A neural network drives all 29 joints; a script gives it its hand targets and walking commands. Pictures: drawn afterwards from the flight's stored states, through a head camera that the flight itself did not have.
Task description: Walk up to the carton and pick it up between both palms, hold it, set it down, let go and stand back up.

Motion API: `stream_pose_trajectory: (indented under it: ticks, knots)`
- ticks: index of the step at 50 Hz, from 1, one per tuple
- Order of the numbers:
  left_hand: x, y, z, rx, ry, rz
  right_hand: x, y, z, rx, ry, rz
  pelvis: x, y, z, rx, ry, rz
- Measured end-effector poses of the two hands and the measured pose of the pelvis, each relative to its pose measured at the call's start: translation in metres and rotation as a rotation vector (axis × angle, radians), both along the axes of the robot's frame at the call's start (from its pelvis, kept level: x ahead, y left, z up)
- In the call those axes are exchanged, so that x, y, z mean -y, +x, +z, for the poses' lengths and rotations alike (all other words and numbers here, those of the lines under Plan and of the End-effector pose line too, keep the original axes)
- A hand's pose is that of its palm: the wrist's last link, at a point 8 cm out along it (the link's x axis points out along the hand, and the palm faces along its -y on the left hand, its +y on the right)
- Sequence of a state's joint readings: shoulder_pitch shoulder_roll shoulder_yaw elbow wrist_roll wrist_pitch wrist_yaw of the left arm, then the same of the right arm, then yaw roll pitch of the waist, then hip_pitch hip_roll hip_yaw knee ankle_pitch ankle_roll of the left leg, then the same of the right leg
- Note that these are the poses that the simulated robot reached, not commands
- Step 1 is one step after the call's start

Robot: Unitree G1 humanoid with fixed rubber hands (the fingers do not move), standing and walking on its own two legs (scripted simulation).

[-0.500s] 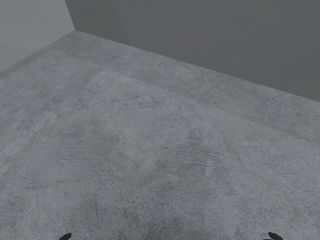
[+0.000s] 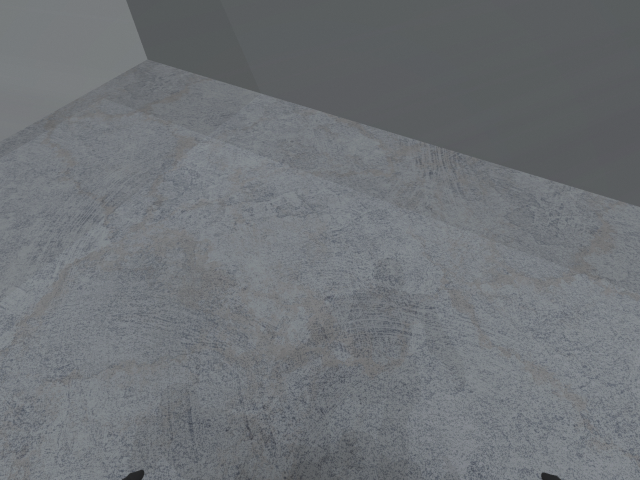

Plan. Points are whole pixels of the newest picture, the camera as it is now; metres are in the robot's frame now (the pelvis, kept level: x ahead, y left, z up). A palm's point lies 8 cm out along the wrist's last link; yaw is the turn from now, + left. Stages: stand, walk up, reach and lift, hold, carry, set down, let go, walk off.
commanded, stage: walk up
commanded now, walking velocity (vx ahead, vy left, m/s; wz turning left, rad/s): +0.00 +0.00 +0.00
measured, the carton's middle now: out of the picture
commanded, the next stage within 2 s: none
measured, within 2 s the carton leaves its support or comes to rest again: neither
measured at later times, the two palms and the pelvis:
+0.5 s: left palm out of the picture +0.08 +0.21 -0.12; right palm out of the picture +0.02 -0.43 -0.13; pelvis -0.04 -0.09 -0.03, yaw -5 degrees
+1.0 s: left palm out of the picture +0.04 +0.08 -0.15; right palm out of the picture -0.10 -0.50 -0.07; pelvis -0.13 -0.19 -0.02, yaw -12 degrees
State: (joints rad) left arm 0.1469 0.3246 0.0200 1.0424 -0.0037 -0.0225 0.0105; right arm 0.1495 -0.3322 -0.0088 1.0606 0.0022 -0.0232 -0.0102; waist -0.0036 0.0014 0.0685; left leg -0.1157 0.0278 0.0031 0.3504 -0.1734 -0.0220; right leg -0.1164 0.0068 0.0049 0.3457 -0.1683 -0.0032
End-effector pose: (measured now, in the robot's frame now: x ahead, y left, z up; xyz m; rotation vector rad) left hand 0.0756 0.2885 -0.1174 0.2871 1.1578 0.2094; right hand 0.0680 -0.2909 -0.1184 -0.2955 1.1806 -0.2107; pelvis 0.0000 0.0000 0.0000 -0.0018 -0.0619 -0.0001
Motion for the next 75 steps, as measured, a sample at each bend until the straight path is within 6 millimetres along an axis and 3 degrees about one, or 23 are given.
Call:
stream_pose_trajectory:
  ticks: [10,17,20,25,32,40,46,54,60,62,65,69,75]
  knots:
    - [-0.004,-0.001,-0.003,-0.034,0.007,-0.017,0.003,-0.005,-0.001,-0.012,-0.029,-0.002,0.003,-0.003,-0.003,-0.021,0.011,-0.012]
    - [0.006,0.010,0.000,-0.026,0.068,-0.089,0.051,-0.028,0.004,0.002,-0.134,-0.014,0.034,-0.020,-0.013,-0.044,0.032,-0.044]
    - [0.025,0.013,-0.001,-0.020,0.072,-0.122,0.082,-0.035,0.003,0.023,-0.162,-0.016,0.053,-0.028,-0.020,-0.042,0.045,-0.062]
    - [0.075,0.008,-0.002,0.004,0.063,-0.185,0.137,-0.044,-0.011,0.041,-0.174,-0.020,0.090,-0.040,-0.034,-0.032,0.015,-0.079]
    - [0.134,-0.007,0.006,0.022,0.001,-0.224,0.155,-0.061,0.006,0.043,-0.142,-0.022,0.120,-0.056,-0.016,-0.047,0.023,-0.107]
    - [0.177,-0.005,-0.020,0.088,-0.083,-0.237,0.161,-0.107,0.020,0.034,-0.154,-0.029,0.146,-0.079,-0.020,-0.042,0.000,-0.132]
    - [0.200,-0.020,-0.026,0.052,-0.091,-0.303,0.185,-0.147,0.040,0.093,-0.202,-0.094,0.168,-0.106,-0.016,-0.016,-0.004,-0.190]
    - [0.223,-0.060,-0.026,0.010,-0.062,-0.320,0.243,-0.187,0.045,0.163,-0.250,-0.105,0.210,-0.152,-0.024,-0.017,0.003,-0.239]
    - [0.265,-0.100,-0.016,-0.018,-0.003,-0.374,0.307,-0.234,0.015,0.193,-0.226,-0.144,0.250,-0.194,-0.039,0.002,-0.006,-0.276]
    - [0.279,-0.117,-0.006,-0.015,0.010,-0.379,0.319,-0.256,0.004,0.148,-0.190,-0.200,0.260,-0.203,-0.035,0.004,0.000,-0.265]
    - [0.295,-0.136,0.011,-0.001,0.029,-0.378,0.325,-0.282,-0.001,0.097,-0.138,-0.246,0.271,-0.216,-0.023,-0.002,0.023,-0.293]
    - [0.311,-0.144,0.021,0.025,0.045,-0.400,0.325,-0.310,0.002,0.066,-0.109,-0.231,0.285,-0.236,-0.015,-0.018,0.027,-0.320]
    - [0.338,-0.140,0.005,0.102,-0.001,-0.445,0.325,-0.352,0.009,0.059,-0.127,-0.236,0.300,-0.269,-0.022,-0.037,0.004,-0.346]
